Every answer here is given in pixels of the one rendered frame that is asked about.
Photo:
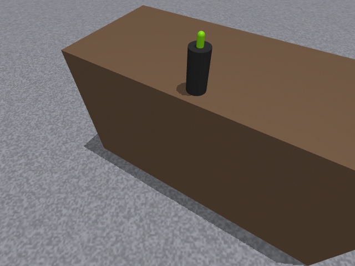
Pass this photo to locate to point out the bottle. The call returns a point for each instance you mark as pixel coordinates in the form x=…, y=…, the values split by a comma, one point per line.
x=198, y=65

